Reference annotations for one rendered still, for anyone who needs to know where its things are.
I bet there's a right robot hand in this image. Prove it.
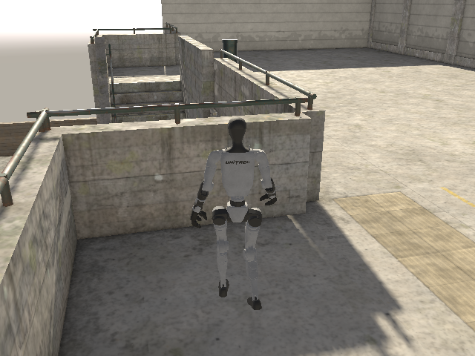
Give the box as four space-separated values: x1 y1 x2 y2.
260 194 277 205

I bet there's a robot right upper arm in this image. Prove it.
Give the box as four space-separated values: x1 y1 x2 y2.
253 149 272 189

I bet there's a robot right forearm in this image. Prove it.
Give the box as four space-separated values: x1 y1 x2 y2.
265 178 276 199

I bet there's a right robot shin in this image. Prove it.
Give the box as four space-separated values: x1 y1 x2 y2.
245 248 258 301

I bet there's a right robot foot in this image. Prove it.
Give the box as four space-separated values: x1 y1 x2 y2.
247 297 262 310

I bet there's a left robot hand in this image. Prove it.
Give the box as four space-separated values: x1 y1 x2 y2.
190 209 207 228

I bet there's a robot left upper arm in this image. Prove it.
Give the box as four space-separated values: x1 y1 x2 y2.
202 150 222 192

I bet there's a robot left forearm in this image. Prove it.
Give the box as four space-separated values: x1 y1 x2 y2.
192 180 209 213

